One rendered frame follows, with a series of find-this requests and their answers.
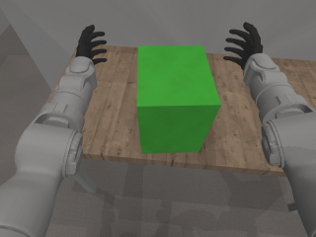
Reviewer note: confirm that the right robot forearm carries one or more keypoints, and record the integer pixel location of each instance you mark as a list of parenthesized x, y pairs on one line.
[(270, 90)]

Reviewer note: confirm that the robot left hand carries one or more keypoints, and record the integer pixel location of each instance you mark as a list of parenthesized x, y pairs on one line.
[(85, 44)]

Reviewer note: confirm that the robot left upper arm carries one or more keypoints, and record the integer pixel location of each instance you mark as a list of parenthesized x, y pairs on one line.
[(47, 154)]

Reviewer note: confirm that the robot right upper arm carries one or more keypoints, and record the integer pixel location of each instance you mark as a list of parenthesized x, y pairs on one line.
[(290, 143)]

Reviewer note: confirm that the carton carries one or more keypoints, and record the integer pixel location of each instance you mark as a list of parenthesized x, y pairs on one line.
[(177, 100)]

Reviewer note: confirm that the table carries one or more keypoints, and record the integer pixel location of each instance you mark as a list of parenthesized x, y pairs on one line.
[(234, 140)]

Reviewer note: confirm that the left robot forearm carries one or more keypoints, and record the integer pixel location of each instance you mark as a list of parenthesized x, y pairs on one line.
[(70, 100)]

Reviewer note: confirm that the robot right hand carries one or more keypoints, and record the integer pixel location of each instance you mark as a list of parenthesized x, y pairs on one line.
[(251, 45)]

